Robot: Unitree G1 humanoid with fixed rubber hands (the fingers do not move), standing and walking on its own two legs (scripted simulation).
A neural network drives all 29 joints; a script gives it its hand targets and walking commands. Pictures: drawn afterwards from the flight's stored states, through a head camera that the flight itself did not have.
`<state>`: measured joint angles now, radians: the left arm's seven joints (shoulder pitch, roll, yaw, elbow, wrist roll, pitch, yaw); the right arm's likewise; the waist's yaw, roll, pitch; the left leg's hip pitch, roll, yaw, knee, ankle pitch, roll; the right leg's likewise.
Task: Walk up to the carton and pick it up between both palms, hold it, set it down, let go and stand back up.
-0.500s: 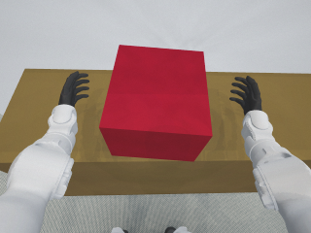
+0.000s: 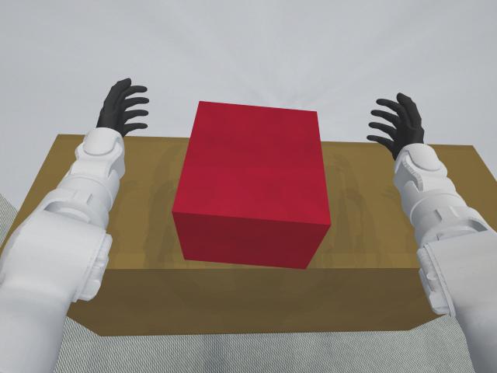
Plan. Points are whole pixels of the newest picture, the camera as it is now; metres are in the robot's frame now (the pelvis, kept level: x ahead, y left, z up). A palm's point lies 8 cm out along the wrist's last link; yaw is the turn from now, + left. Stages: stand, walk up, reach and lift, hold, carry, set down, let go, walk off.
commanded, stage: set down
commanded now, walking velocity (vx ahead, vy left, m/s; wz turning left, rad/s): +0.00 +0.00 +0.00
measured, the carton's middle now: (251, 184) +0.49 -0.01 -0.02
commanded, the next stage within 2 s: none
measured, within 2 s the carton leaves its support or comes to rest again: neither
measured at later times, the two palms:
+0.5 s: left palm (103, 167) +0.41 +0.23 +0.11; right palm (399, 185) +0.40 -0.23 +0.10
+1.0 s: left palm (99, 223) +0.34 +0.23 +0.06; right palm (399, 239) +0.33 -0.23 +0.06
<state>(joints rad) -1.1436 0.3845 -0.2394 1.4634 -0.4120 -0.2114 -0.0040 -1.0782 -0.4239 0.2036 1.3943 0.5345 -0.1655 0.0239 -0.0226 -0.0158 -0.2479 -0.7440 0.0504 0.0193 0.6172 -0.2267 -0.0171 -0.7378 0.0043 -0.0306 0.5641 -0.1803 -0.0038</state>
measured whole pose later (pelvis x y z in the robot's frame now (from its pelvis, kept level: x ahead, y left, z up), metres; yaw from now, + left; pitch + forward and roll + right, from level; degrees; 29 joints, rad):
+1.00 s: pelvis +0.03 +0.00 +0.03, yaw +0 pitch -1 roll -1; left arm -0.29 0.27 0.01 0.72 -0.19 -0.11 -0.02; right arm -0.26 -0.29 0.04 0.78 0.36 -0.19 -0.01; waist 0.00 -0.02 -0.03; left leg -0.16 0.04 0.02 0.39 -0.22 -0.02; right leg -0.16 0.00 -0.01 0.34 -0.17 0.00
